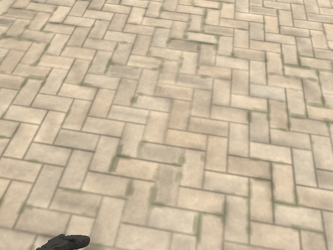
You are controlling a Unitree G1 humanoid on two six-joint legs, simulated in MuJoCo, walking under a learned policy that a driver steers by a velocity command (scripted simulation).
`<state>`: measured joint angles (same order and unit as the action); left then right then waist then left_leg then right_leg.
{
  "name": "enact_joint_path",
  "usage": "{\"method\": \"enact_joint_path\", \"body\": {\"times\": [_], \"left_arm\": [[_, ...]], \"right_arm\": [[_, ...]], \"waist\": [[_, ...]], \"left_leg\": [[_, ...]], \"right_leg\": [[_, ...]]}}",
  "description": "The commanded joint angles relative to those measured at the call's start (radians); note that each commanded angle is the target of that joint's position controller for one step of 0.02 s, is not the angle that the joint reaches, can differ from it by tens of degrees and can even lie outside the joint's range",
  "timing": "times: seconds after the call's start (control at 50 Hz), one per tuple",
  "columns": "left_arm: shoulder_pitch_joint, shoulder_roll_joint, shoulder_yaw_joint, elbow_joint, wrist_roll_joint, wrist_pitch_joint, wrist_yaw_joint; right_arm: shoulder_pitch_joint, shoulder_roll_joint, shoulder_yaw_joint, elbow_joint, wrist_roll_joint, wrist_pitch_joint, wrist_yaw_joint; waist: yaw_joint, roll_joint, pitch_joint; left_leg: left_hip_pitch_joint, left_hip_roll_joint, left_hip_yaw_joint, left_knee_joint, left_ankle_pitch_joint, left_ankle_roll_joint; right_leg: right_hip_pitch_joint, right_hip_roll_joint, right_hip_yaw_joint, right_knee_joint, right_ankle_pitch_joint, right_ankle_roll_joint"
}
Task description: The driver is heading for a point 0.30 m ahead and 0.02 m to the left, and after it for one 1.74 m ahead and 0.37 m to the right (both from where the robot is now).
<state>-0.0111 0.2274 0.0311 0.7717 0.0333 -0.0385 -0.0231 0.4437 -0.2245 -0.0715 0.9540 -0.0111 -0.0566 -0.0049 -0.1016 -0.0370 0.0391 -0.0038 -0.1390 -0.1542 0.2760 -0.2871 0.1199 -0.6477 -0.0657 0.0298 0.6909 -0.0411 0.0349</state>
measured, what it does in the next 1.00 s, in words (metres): walks ahead, turning right: right foot, then left foot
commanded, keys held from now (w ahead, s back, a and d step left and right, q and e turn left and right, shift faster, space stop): w+q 0.12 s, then w+e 0.88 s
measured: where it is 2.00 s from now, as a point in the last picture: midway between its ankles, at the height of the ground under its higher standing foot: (205, 125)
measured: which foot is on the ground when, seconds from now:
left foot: down 0.00-0.10, up 0.12-0.56, down 0.58-1.00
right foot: up 0.00-0.08, down 0.10-0.58, up 0.60-1.00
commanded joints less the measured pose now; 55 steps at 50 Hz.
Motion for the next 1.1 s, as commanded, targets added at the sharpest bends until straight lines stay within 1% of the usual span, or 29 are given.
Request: {"method": "enact_joint_path", "body": {"times": [0.02,0.06,0.08,0.1,0.12,0.14,0.16,0.18,0.2,0.24,0.3,0.4,0.46,0.52,0.56,0.58,0.6,0.62,0.64,0.66,0.7,0.78,0.86,0.92,1.0,1.04,1.06,1.08,1.1], "left_arm": [[-0.128,0.084,0.009,-0.120,-0.009,-0.027,0.000],[-0.010,0.116,0.019,-0.098,-0.013,-0.038,0.008],[0.111,0.144,0.031,-0.062,-0.014,-0.047,0.018],[0.255,0.181,0.045,-0.033,-0.004,-0.060,0.032],[0.415,0.260,0.061,-0.032,0.021,-0.062,0.051],[0.366,0.320,0.076,-0.027,0.030,-0.046,0.044],[0.304,0.209,0.062,-0.035,0.010,-0.035,0.035],[0.250,0.123,0.040,-0.035,-0.002,-0.037,0.027],[0.231,0.094,0.031,-0.022,0.002,-0.040,0.021],[0.257,0.097,0.028,0.015,-0.008,-0.051,0.020],[0.323,0.113,0.033,0.053,-0.028,-0.068,0.008],[0.393,0.145,0.048,0.080,-0.030,-0.052,0.013],[0.436,0.167,0.057,0.088,-0.026,-0.046,0.010],[0.442,0.186,0.066,0.084,-0.022,-0.039,0.012],[0.424,0.185,0.069,0.075,-0.027,-0.036,0.014],[0.410,0.150,0.061,0.055,-0.036,-0.041,0.012],[0.427,0.054,0.039,0.009,-0.061,-0.043,0.014],[0.469,0.107,0.050,0.001,-0.041,-0.027,0.020],[0.456,0.131,0.057,0.027,-0.022,-0.011,0.019],[0.417,0.111,0.055,0.029,-0.015,-0.007,0.008],[0.386,0.097,0.058,0.023,-0.002,0.010,-0.008],[0.305,0.080,0.055,-0.015,0.003,0.034,-0.030],[0.173,0.070,0.044,-0.067,0.004,0.039,-0.046],[0.071,0.056,0.028,-0.105,0.002,0.035,-0.060],[-0.012,0.070,0.024,-0.148,0.008,0.034,-0.065],[0.018,0.085,0.031,-0.149,0.014,0.034,-0.055],[0.082,0.099,0.040,-0.136,0.015,0.031,-0.048],[0.208,0.119,0.053,-0.100,0.019,0.021,-0.037],[0.382,0.170,0.077,-0.045,0.029,0.014,-0.021]], "right_arm": [[0.058,-0.165,-0.034,-0.046,-0.009,-0.004,-0.014],[-0.011,-0.191,-0.042,-0.072,-0.010,-0.008,-0.017],[-0.032,-0.202,-0.044,-0.081,-0.008,-0.013,-0.010],[-0.050,-0.194,-0.043,-0.092,0.003,-0.022,0.001],[-0.026,-0.110,-0.021,-0.131,0.012,-0.030,0.005],[0.127,-0.068,-0.015,-0.142,0.040,-0.023,0.004],[0.106,-0.135,-0.018,-0.094,-0.002,-0.008,-0.004],[0.024,-0.124,-0.015,-0.097,-0.016,-0.007,0.007],[-0.034,-0.105,-0.010,-0.115,-0.020,-0.009,0.014],[-0.069,-0.093,-0.006,-0.136,-0.037,0.003,0.029],[-0.113,-0.082,0.003,-0.158,-0.046,0.012,0.037],[-0.348,-0.054,0.036,-0.243,-0.031,0.007,0.046],[-0.421,-0.069,0.042,-0.268,-0.019,0.002,0.038],[-0.418,-0.093,0.036,-0.283,-0.013,-0.011,0.024],[-0.288,-0.122,0.022,-0.245,-0.020,-0.029,0.009],[-0.166,-0.182,0.003,-0.227,-0.040,-0.043,-0.006],[-0.061,-0.279,-0.018,-0.228,-0.060,-0.040,-0.018],[-0.063,-0.283,-0.027,-0.214,-0.042,-0.021,-0.017],[-0.131,-0.186,-0.004,-0.232,-0.033,-0.016,-0.011],[-0.183,-0.128,0.010,-0.237,-0.024,-0.020,-0.005],[-0.202,-0.091,0.021,-0.226,-0.021,-0.033,-0.007],[-0.143,-0.108,0.010,-0.190,-0.007,-0.059,-0.003],[-0.099,-0.114,0.006,-0.159,-0.008,-0.056,-0.002],[-0.088,-0.131,0.001,-0.147,-0.010,-0.053,-0.002],[-0.032,-0.171,-0.011,-0.115,-0.010,-0.037,-0.010],[-0.022,-0.201,-0.016,-0.103,-0.010,-0.023,-0.015],[-0.018,-0.219,-0.020,-0.099,-0.011,-0.013,-0.017],[-0.023,-0.230,-0.021,-0.101,-0.007,-0.003,-0.018],[-0.032,-0.221,-0.016,-0.119,-0.010,0.000,-0.017]], "waist": [[0.010,0.121,0.010],[0.079,0.132,-0.022],[0.129,0.113,-0.085],[0.202,0.063,-0.175],[0.238,-0.064,-0.342],[0.132,-0.308,-0.405],[0.115,-0.111,-0.263],[0.117,-0.011,-0.127],[0.109,0.021,-0.066],[0.082,-0.050,-0.042],[0.073,-0.057,-0.063],[0.117,-0.057,-0.001],[0.141,-0.054,-0.013],[0.127,-0.060,-0.027],[0.065,-0.017,-0.070],[0.010,0.072,-0.152],[-0.016,0.252,-0.265],[0.022,0.297,-0.258],[0.055,0.163,-0.143],[0.070,0.116,-0.062],[0.098,0.153,-0.018],[0.108,0.129,-0.028],[0.092,0.121,0.003],[0.072,0.128,0.031],[0.052,0.122,0.050],[0.074,0.141,0.014],[0.105,0.147,-0.031],[0.162,0.131,-0.108],[0.239,0.068,-0.211]], "left_leg": [[0.050,0.267,-0.207,0.039,0.582,0.090],[-0.013,0.255,-0.204,0.120,0.696,0.047],[-0.041,0.223,-0.191,0.241,0.776,0.025],[-0.136,0.163,-0.150,0.439,0.691,0.003],[-0.274,0.101,-0.064,0.723,0.285,-0.009],[-0.536,-0.023,0.024,0.935,-0.292,-0.034],[-0.607,0.073,0.011,1.007,-0.195,-0.025],[-0.595,0.096,0.020,0.973,-0.098,-0.032],[-0.581,0.116,0.027,0.928,-0.059,-0.040],[-0.543,0.151,0.059,0.855,-0.048,-0.059],[-0.553,0.169,0.117,0.776,-0.033,-0.090],[-0.534,0.183,0.166,0.474,0.124,-0.141],[-0.460,0.157,0.176,0.364,0.170,-0.148],[-0.367,0.141,0.162,0.282,0.131,-0.134],[-0.151,0.129,0.157,0.161,0.128,-0.109],[0.026,0.262,0.021,0.107,0.046,-0.070],[0.252,0.517,-0.282,0.029,-0.140,-0.006],[0.194,0.599,-0.513,-0.039,-0.238,0.064],[0.093,0.551,-0.419,-0.047,-0.294,0.061],[0.000,0.496,-0.284,-0.067,-0.193,0.047],[-0.080,0.423,-0.095,-0.100,0.026,0.014],[-0.058,0.405,0.069,-0.111,0.316,0.025],[-0.036,0.395,0.188,-0.121,0.396,0.030],[-0.055,0.381,0.272,-0.123,0.400,0.014],[0.032,0.412,0.335,-0.069,0.535,-0.006],[0.081,0.417,0.376,0.061,0.843,-0.021],[0.096,0.417,0.390,0.186,0.978,-0.023],[0.058,0.408,0.407,0.375,0.978,-0.033],[-0.114,0.384,0.416,0.642,0.760,-0.063]], "right_leg": [[0.008,0.049,-0.016,-0.096,-0.013,-0.020],[0.223,0.083,-0.018,-0.176,-0.078,-0.049],[0.389,0.107,-0.031,-0.209,-0.087,-0.068],[0.612,0.041,0.020,-0.247,-0.072,-0.101],[0.845,-0.228,0.273,-0.246,-0.226,-0.143],[0.962,-0.401,0.744,-0.389,-0.254,-0.275],[0.826,-0.351,0.724,-0.407,-0.402,-0.275],[0.680,-0.285,0.553,-0.428,-0.363,-0.257],[0.593,-0.229,0.429,-0.444,-0.230,-0.243],[0.521,-0.154,0.293,-0.462,-0.022,-0.231],[0.527,-0.130,0.244,-0.470,0.165,-0.264],[0.449,-0.082,0.193,-0.524,0.070,-0.256],[0.459,-0.086,0.205,-0.487,0.107,-0.240],[0.477,-0.104,0.258,-0.414,0.108,-0.218],[0.425,-0.056,0.249,-0.267,0.104,-0.181],[0.340,0.016,0.193,-0.059,0.028,-0.151],[0.108,0.133,0.052,0.220,-0.322,-0.110],[-0.014,0.136,0.014,0.374,-0.502,-0.116],[-0.034,0.070,0.051,0.448,-0.437,-0.126],[-0.029,0.041,0.049,0.445,-0.365,-0.118],[0.004,0.006,0.031,0.416,-0.296,-0.097],[-0.048,-0.004,0.014,0.432,-0.188,-0.069],[-0.108,-0.012,-0.008,0.313,-0.075,-0.052],[-0.033,-0.008,-0.059,0.124,0.016,-0.067],[0.036,0.023,-0.138,-0.023,-0.069,-0.123],[0.126,0.084,-0.181,-0.059,-0.172,-0.164],[0.207,0.124,-0.193,-0.075,-0.223,-0.188],[0.364,0.164,-0.189,-0.132,-0.217,-0.216],[0.627,0.123,-0.090,-0.181,-0.225,-0.255]]}}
